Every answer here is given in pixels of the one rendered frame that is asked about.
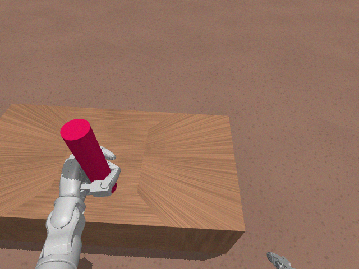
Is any left robot hand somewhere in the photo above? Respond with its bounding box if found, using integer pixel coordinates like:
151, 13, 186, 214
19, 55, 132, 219
59, 146, 121, 202

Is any left robot arm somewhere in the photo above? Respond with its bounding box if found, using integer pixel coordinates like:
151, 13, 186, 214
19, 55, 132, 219
35, 196, 86, 269

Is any right robot hand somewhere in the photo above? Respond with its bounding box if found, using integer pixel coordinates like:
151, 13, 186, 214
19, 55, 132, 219
267, 252, 295, 269

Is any can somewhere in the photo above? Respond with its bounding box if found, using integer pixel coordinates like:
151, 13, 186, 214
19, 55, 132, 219
60, 119, 117, 193

